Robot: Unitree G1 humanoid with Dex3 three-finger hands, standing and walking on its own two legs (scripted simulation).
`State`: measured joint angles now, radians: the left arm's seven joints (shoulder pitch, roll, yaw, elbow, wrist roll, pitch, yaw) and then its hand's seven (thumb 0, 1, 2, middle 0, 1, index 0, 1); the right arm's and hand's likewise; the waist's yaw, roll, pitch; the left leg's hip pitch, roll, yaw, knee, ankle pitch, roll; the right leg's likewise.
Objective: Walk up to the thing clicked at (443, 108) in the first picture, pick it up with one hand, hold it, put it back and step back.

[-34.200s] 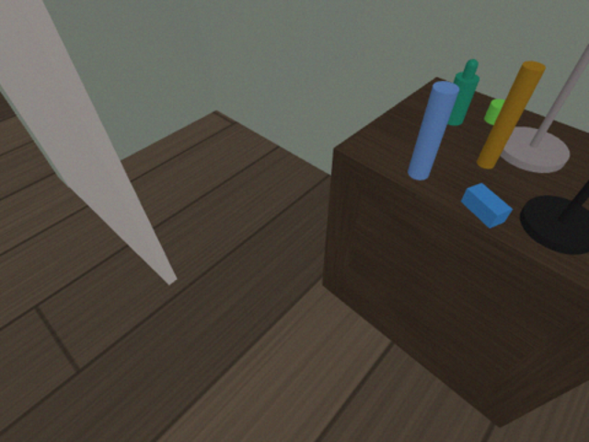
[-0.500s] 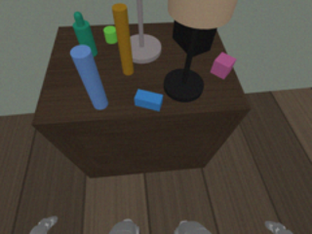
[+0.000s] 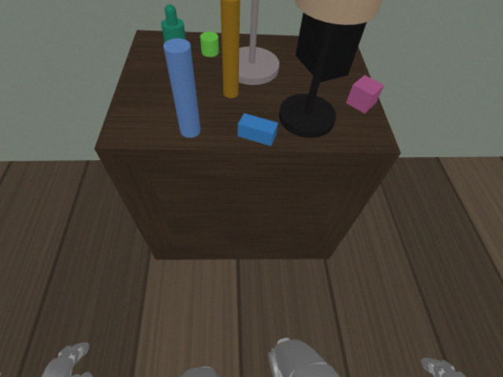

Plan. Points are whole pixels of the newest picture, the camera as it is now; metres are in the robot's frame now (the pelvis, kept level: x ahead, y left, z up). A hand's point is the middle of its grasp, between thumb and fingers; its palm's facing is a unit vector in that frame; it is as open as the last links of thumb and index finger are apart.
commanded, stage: step back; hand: left
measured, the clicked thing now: (184, 93) +0.66 +0.16 +0.03
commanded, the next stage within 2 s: none
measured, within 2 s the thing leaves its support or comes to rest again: neither
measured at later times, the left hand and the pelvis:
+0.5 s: hand out of the picture -0.06 +0.22 -0.13, palm faces -0.03 -0.90 -0.44, open 7.4 cm; pelvis -0.16 -0.05 +0.00, yaw -1 degrees
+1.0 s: hand out of the picture -0.26 +0.20 -0.15, palm faces -0.03 -0.91 -0.41, open 7.4 cm; pelvis -0.34 -0.07 -0.01, yaw -2 degrees
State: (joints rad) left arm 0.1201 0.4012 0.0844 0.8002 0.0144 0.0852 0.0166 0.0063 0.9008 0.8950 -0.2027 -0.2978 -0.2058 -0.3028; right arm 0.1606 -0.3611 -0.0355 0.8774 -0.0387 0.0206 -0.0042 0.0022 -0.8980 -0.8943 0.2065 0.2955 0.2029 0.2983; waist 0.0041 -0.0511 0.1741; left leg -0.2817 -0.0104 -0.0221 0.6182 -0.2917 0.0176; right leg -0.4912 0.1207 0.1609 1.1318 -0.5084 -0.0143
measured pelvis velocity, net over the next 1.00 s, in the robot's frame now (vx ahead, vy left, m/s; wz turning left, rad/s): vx -0.34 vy -0.07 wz -0.04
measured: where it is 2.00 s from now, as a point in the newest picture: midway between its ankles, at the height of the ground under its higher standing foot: outside the picture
